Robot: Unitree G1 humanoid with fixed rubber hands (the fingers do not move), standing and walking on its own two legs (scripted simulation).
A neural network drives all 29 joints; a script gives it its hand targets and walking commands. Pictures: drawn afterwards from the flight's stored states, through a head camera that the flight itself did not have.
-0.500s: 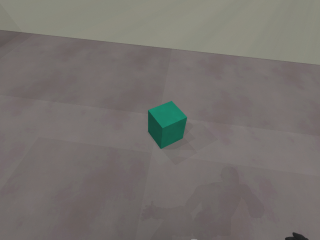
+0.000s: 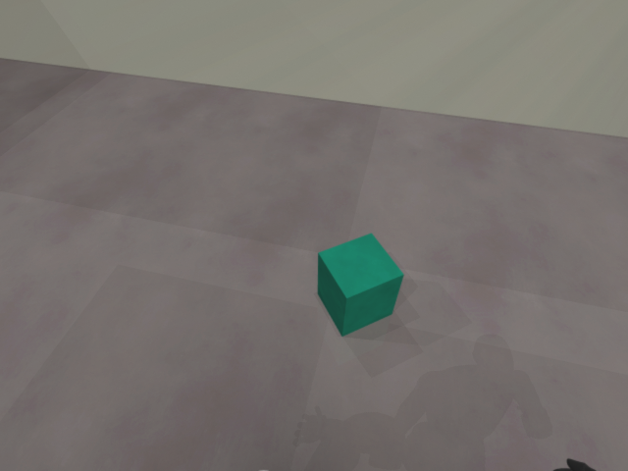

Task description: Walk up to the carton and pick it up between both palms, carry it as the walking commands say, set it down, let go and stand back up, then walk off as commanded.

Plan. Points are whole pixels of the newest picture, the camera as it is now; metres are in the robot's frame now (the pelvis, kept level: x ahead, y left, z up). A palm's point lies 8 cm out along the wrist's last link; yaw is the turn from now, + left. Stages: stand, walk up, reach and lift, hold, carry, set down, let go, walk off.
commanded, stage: walk up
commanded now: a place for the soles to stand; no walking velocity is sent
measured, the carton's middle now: (356, 285) +0.83 -0.08 -0.64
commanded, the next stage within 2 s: none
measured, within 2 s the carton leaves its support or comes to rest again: neither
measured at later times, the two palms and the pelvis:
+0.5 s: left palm (98, 384) +0.24 +0.33 -0.05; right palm (592, 416) +0.25 -0.36 -0.09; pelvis +0.17 -0.02 +0.00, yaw +0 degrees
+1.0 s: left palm (154, 315) +0.38 +0.32 -0.10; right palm (543, 334) +0.38 -0.34 -0.10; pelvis +0.29 -0.01 -0.01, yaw -1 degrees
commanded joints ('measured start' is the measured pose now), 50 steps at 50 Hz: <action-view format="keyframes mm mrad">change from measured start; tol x32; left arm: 1 -69 124 14 -83 1 -9 6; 50 -234 109 -24 100 -14 29 61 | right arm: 1 172 -218 -77 0 -6 -25 -19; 50 -91 -192 8 89 10 37 -79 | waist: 1 -143 57 -79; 50 -61 -32 -40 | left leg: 1 466 12 -105 -132 -129 52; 3 493 401 -746 -369 -469 268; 8 204 204 -255 -304 -77 226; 14 2 166 -175 -260 -321 171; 18 -435 -44 -71 478 -331 20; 31 249 -59 19 -28 28 12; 33 469 209 -419 -218 -164 123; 41 33 182 -200 -126 268 203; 46 29 -15 -68 157 -256 3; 50 142 88 -207 -88 -5 47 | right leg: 1 -335 -103 82 79 -41 -115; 4 -559 -23 159 556 -84 -2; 15 57 53 -10 -20 126 -17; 18 250 -373 786 -400 -421 -234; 25 -23 -203 255 -257 203 -229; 35 -452 7 145 516 -212 1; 44 69 -12 126 -65 146 -50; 46 -138 -269 502 -238 41 -173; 50 -149 -65 202 -54 175 -54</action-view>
